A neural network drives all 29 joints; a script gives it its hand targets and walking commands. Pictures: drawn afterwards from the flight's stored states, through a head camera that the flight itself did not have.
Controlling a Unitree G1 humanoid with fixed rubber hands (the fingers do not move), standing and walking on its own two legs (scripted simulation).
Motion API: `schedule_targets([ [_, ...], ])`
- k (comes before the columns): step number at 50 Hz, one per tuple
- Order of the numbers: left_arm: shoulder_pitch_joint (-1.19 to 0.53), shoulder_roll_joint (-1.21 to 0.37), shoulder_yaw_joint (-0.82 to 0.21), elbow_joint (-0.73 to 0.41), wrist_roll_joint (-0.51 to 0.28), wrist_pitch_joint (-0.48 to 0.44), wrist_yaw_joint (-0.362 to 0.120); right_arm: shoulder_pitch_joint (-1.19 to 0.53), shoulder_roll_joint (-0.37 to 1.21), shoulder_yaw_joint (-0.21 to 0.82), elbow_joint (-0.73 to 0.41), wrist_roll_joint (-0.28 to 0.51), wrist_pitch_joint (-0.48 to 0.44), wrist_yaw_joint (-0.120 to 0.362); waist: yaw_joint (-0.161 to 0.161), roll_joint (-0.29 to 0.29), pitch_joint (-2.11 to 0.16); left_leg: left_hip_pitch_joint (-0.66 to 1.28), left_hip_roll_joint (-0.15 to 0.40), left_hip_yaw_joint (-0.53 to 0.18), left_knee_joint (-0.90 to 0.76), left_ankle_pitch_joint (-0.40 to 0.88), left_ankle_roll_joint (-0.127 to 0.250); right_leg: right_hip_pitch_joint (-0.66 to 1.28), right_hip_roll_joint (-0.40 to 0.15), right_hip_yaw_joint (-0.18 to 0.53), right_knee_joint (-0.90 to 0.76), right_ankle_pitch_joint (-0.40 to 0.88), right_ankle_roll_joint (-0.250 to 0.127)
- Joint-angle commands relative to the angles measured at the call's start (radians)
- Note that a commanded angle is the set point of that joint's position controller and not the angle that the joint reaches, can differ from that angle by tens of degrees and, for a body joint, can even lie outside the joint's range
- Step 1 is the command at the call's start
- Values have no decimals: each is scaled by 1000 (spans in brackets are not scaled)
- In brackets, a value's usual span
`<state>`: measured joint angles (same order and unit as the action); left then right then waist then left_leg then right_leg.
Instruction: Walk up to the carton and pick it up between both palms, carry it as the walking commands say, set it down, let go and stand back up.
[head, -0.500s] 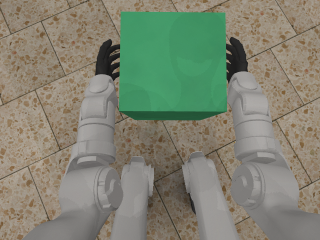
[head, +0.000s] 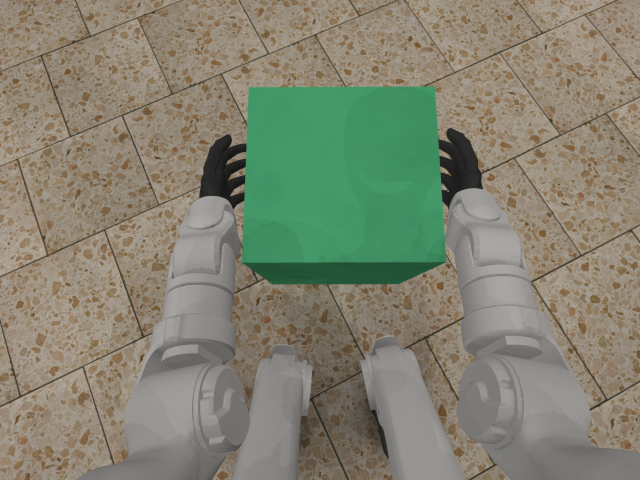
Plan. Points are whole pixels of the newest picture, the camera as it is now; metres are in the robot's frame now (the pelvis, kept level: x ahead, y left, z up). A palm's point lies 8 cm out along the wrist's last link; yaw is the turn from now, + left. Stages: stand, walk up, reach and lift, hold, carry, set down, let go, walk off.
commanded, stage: reach and lift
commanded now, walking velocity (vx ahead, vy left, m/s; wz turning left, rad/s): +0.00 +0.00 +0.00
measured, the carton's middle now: (338, 204) +0.48 -0.02 -0.12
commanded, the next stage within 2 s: none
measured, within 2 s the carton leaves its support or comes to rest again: neither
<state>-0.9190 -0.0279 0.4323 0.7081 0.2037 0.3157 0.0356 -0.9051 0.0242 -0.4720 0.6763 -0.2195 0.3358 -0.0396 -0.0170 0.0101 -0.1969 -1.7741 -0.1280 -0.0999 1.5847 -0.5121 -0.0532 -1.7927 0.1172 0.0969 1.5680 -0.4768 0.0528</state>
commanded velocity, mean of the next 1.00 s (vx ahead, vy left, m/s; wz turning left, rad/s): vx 0.00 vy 0.00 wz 0.00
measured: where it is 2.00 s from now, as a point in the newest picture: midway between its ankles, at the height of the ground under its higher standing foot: (336, 435)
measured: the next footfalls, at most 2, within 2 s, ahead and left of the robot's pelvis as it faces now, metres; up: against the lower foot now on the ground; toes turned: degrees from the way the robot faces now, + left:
none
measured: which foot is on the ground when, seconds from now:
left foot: down 0.00-1.00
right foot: down 0.00-1.00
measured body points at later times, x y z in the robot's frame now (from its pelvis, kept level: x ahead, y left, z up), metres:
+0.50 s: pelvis +0.03 +0.00 +0.07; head +0.21 +0.00 +0.48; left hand +0.46 +0.14 +0.01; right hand +0.45 -0.17 +0.01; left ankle +0.09 +0.13 -0.52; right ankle +0.10 -0.13 -0.52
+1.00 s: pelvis +0.06 +0.00 +0.14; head +0.20 +0.00 +0.57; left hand +0.44 +0.14 +0.08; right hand +0.43 -0.17 +0.09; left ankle +0.09 +0.13 -0.52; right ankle +0.10 -0.13 -0.52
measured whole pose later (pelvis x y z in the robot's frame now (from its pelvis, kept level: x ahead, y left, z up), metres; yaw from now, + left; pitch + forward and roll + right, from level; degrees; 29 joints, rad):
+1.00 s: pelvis +0.06 +0.00 +0.14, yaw +0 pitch +28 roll +0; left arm -0.53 -0.12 0.36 0.60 0.22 0.26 0.02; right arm -0.52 0.11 -0.39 0.57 -0.22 0.29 -0.02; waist -0.02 0.01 -0.20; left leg -1.11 -0.11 -0.14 1.02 -0.40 -0.02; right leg -1.12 0.09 0.13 1.01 -0.38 0.03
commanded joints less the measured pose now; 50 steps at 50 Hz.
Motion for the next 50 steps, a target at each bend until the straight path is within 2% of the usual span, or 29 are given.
schedule_targets([
  [1,-577,-1026,-500,43,-116,-9,-215,-583,1047,534,49,133,-14,231,-10,-7,-866,468,-61,147,-198,186,19,582,59,-149,-190,207,-15],
  [26,-325,-1075,-557,13,-94,-44,-206,-338,1061,581,17,118,-52,241,-17,10,-730,740,-43,84,-442,270,21,790,44,-103,-419,273,-24],
  [41,-166,-1076,-611,-37,-92,-61,-216,-168,1073,647,-38,116,-65,240,-13,-2,-656,902,-28,54,-594,366,26,985,26,-64,-571,380,-30],
  [50,-78,-1062,-609,-55,-71,-56,-227,-79,1068,653,-56,98,-60,242,-12,-4,-577,990,-15,38,-705,409,31,1101,9,-39,-681,434,-34],
])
